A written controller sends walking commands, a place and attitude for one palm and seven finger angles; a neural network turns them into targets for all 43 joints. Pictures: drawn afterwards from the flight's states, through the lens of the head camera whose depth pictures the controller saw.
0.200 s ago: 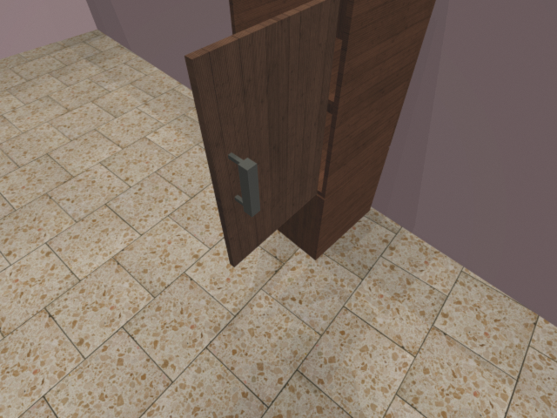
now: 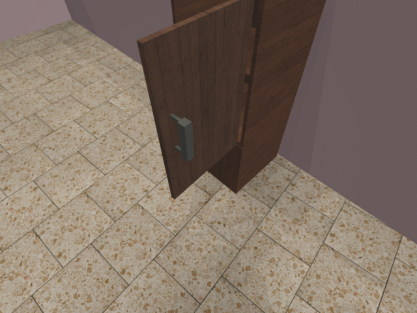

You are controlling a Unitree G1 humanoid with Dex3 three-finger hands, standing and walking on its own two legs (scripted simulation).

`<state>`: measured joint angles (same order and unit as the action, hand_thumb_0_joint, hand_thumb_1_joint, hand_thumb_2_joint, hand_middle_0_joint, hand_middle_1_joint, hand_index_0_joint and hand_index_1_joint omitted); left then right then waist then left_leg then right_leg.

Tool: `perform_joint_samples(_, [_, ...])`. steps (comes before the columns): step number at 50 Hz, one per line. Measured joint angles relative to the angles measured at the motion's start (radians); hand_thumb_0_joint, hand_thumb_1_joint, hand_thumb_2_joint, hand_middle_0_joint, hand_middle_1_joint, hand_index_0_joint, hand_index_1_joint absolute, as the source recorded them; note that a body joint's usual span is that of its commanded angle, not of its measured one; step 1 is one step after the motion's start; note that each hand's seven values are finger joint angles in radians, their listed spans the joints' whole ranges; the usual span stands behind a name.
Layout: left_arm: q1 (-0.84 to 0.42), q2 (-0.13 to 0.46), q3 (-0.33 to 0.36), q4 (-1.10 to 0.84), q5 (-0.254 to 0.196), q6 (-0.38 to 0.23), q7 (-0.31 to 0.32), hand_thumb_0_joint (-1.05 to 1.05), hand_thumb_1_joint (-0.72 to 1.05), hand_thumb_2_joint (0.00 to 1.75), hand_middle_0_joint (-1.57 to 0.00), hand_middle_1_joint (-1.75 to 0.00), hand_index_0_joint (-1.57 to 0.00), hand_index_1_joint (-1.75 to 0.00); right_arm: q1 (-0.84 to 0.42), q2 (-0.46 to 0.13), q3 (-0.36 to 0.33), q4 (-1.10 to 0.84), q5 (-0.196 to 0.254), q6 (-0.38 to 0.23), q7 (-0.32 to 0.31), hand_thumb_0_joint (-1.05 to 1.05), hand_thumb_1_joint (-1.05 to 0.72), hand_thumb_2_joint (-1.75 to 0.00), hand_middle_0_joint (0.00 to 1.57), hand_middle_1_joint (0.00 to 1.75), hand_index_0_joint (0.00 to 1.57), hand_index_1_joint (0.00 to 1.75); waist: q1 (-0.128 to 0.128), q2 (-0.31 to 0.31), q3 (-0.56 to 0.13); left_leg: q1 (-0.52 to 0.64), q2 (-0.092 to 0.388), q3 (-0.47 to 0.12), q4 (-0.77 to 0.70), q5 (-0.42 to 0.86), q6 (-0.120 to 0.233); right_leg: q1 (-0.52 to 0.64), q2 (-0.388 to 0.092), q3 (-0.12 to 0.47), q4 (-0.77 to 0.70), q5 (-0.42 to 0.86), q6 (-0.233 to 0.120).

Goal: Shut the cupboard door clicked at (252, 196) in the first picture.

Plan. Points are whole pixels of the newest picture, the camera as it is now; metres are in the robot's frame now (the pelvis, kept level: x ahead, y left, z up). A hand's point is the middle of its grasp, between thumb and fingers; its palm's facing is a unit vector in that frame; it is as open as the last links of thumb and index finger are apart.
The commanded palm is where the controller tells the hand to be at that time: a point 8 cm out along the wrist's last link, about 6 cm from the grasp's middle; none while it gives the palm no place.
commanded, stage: stand and wait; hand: left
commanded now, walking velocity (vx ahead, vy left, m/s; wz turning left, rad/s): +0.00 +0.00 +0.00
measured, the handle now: (181, 137) +0.56 +0.11 -0.03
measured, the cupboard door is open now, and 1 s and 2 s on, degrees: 93 93 93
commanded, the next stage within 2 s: look at it before walking up in 0.08 s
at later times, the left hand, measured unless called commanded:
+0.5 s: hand out of the picture +0.01 +0.19 -0.17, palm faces +0.03 -0.97 -0.23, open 7.4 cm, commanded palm none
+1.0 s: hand out of the picture +0.01 +0.19 -0.18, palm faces -0.03 -0.98 -0.22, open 7.4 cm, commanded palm none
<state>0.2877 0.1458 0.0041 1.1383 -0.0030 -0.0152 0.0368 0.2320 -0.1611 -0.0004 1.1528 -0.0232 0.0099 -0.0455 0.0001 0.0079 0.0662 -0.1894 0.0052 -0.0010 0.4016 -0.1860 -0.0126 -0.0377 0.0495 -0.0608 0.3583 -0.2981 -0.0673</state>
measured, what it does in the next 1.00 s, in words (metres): stands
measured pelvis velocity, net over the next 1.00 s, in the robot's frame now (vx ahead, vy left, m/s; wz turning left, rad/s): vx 0.00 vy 0.01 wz -0.11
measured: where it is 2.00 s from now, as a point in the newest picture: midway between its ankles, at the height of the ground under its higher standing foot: outside the picture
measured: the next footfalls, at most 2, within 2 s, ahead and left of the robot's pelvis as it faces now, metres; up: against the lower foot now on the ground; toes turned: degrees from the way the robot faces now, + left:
left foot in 1.76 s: +0.08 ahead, +0.10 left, +0.00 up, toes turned -35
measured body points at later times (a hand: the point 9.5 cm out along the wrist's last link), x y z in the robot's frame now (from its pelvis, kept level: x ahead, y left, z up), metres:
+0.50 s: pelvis +0.00 +0.00 +0.00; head +0.02 -0.01 +0.45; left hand +0.01 +0.24 -0.15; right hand +0.02 -0.23 -0.16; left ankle +0.02 +0.13 -0.74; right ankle -0.06 -0.07 -0.74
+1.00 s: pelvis +0.00 +0.01 -0.01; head +0.03 +0.00 +0.44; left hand +0.01 +0.24 -0.16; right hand +0.00 -0.23 -0.17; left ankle +0.02 +0.13 -0.74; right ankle -0.06 -0.07 -0.74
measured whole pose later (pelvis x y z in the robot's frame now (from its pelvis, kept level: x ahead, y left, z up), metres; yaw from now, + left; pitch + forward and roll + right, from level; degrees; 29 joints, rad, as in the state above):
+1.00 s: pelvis +0.00 +0.01 -0.01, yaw -6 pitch -1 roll +0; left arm 0.28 0.17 0.05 1.08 0.01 0.04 0.02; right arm 0.20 -0.18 -0.04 1.09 -0.02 0.03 -0.06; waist 0.01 0.01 0.08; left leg -0.24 0.05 0.09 0.51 -0.26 -0.01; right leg -0.13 0.08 0.03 0.49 -0.34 -0.07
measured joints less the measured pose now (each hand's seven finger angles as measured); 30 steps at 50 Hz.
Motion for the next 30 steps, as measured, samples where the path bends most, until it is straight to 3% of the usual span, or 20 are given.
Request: perform_joint_samples(30, [-0.029,0.028,0.002,-0.008,0.0,-0.004,-0.002,0.01,0.91,0.9,-0.2,-0.3,-0.2,-0.29,-0.018,-0.022,0.0,-0.005,0.001,-0.004,0.002,0.01,-0.91,-0.9,0.2,0.29,0.2,0.3,-0.002,-0.002,-0.005,0.017,-0.002,0.009,-0.016,-0.001,0.002,0.015,-0.003,0.01,-0.016,0.003,0.003])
